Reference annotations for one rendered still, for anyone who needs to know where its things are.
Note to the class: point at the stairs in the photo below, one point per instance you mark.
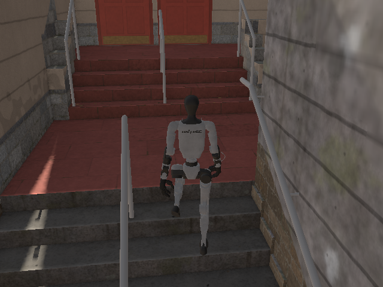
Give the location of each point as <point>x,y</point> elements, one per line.
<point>72,239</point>
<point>134,87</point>

